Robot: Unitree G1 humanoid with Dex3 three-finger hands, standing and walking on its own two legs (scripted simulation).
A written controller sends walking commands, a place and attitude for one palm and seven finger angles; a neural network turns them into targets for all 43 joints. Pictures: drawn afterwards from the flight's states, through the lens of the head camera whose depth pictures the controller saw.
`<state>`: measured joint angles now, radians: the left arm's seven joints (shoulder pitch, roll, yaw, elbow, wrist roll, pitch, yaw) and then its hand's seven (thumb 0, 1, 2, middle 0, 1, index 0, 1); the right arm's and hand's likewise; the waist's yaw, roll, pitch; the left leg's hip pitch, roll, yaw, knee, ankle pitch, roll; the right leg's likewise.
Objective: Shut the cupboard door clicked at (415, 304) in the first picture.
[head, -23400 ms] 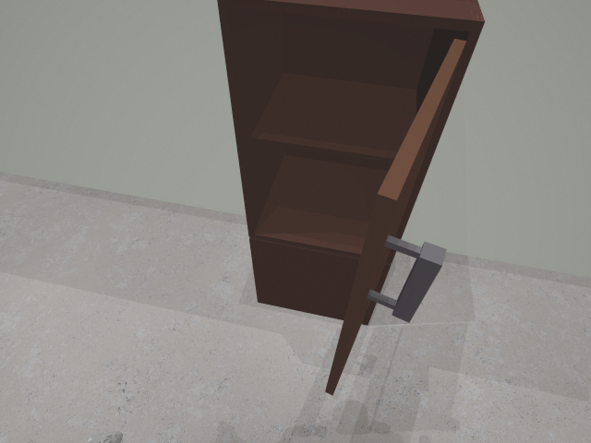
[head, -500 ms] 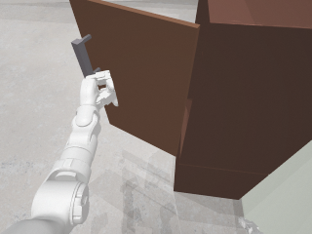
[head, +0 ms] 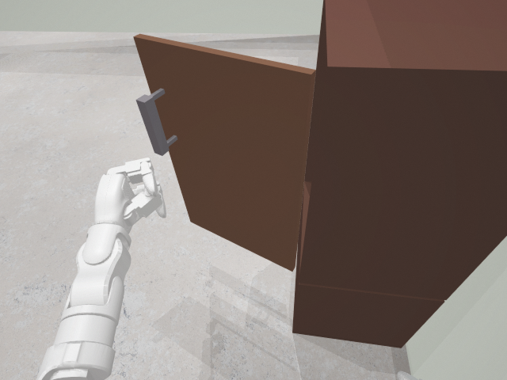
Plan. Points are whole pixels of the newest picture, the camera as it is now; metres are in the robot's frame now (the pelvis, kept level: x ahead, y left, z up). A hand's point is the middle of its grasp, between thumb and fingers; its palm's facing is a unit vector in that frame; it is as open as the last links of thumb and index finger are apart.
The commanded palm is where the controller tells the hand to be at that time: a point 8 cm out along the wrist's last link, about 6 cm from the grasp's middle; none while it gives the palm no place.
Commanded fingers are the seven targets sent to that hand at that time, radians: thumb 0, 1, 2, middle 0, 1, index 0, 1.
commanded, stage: draw the hand back to the body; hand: left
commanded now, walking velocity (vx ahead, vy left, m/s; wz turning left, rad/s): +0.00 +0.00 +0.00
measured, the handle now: (160, 122) +0.63 +0.23 +0.10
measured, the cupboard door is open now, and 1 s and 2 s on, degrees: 68 68 68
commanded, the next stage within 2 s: step back with the hand held close in 1.12 s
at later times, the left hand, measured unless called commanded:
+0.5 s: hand (71, 247) +0.25 +0.24 +0.16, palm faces +0.36 -0.88 -0.31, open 4.3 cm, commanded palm +0.20 +0.28 +0.17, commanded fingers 0.00 0.90 0.90 -0.50 -0.63 -0.50 -0.63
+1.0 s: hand (19, 276) +0.20 +0.27 +0.17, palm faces +0.49 -0.78 -0.39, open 7.3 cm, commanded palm +0.15 +0.31 +0.19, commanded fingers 0.00 0.90 0.90 -0.20 -0.30 -0.20 -0.30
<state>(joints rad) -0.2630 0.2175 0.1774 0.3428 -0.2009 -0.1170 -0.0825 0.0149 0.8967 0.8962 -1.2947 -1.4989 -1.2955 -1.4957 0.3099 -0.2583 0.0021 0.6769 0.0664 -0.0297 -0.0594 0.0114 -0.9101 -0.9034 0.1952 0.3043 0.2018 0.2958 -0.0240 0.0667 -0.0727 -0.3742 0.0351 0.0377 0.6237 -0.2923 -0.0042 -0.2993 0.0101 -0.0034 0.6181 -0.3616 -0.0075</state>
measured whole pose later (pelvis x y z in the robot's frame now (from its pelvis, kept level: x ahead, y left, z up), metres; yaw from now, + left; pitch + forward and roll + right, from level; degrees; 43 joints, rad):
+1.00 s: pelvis +0.02 +0.00 +0.02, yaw +1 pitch -4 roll +0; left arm 0.44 0.32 0.34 -0.34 -0.07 -0.07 0.10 0.01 0.89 0.90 -0.23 -0.33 -0.23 -0.33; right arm 0.19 -0.24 0.01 0.64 0.02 -0.06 -0.09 0.01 -0.91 -0.90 0.20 0.30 0.20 0.30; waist 0.07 0.07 -0.01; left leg -0.12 0.01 0.03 0.41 -0.23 0.00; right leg -0.04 -0.01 -0.02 0.40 -0.30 0.00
